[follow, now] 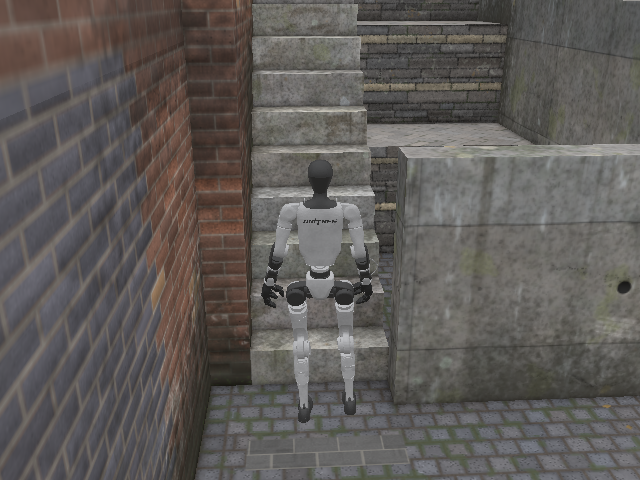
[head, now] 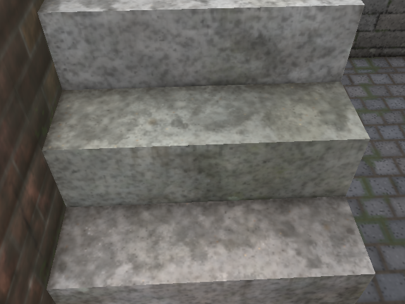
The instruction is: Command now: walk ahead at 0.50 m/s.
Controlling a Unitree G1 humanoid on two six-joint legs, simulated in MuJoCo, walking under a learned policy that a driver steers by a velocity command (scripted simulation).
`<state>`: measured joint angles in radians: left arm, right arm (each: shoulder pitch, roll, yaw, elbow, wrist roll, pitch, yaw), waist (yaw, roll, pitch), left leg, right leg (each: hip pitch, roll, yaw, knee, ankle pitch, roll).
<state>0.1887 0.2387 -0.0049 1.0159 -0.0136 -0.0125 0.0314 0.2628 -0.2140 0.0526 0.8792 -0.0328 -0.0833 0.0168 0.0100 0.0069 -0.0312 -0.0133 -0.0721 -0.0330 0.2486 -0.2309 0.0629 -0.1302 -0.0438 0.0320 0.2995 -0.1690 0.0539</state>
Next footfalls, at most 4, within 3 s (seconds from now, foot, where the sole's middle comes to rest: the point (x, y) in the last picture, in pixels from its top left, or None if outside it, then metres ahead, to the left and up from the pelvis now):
none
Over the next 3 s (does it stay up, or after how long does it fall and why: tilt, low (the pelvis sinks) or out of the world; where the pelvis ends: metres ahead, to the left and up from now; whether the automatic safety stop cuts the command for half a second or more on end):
stays up -0.03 0.00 0.00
